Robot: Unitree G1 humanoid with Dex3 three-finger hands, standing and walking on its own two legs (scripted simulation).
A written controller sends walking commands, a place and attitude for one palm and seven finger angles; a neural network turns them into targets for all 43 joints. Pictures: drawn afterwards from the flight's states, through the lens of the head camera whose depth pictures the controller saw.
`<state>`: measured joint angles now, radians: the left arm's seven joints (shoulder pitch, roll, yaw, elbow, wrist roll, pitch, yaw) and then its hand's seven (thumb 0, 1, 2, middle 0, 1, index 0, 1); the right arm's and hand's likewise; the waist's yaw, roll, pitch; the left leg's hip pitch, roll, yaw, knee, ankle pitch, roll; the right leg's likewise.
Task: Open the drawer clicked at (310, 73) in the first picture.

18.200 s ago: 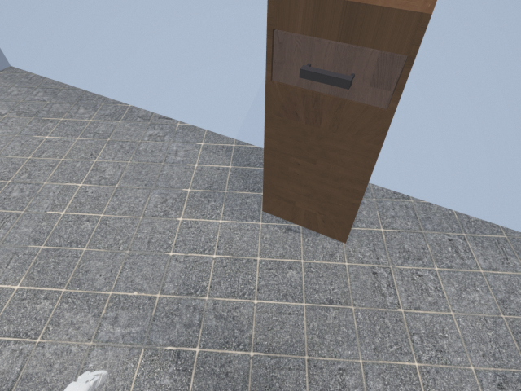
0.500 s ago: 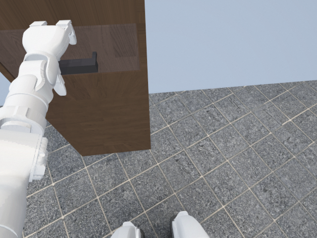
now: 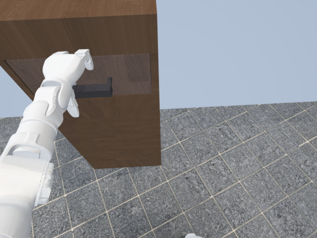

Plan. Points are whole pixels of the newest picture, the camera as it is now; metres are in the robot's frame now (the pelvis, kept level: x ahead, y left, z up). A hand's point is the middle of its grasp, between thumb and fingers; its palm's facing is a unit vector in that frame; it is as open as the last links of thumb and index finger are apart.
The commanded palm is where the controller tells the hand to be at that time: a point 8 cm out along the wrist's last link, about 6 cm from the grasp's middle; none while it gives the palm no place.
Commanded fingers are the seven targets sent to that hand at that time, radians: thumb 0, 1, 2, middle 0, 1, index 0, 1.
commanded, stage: lift the fingers back up to retry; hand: left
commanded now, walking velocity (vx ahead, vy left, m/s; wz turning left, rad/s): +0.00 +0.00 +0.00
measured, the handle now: (86, 86) +0.54 +0.20 +0.04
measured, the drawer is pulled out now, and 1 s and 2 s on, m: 0.00 0.00 0.00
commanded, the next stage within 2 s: re-aim the fingers above the handle in 0.04 s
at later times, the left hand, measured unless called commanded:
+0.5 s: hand (74, 82) +0.49 +0.20 +0.10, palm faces -0.02 +0.00 -1.00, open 13.5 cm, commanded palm +0.48 +0.23 +0.17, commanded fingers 0.00 -0.50 0.30 -0.30 -1.20 -0.30 -1.20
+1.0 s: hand (74, 83) +0.49 +0.21 +0.10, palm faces -0.02 +0.01 -1.00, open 13.6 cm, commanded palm +0.48 +0.22 +0.17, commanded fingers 0.00 -0.50 0.30 -0.30 -1.20 -0.30 -1.20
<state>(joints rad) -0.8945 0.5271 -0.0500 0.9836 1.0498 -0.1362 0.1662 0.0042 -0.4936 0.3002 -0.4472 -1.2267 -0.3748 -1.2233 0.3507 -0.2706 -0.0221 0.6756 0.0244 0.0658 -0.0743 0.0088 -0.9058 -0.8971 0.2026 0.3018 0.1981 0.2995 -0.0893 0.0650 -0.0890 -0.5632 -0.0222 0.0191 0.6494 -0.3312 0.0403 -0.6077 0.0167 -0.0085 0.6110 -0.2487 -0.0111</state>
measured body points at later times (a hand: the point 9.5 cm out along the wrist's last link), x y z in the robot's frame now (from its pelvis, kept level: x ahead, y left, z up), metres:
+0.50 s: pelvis +0.02 -0.02 +0.01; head +0.09 -0.04 +0.45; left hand +0.49 +0.20 +0.16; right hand +0.11 -0.28 -0.13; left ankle -0.02 +0.09 -0.72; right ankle +0.02 -0.11 -0.72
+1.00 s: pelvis +0.00 -0.01 +0.00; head +0.08 -0.03 +0.45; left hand +0.49 +0.20 +0.16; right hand +0.04 -0.29 -0.13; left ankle -0.02 +0.09 -0.72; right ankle +0.02 -0.11 -0.72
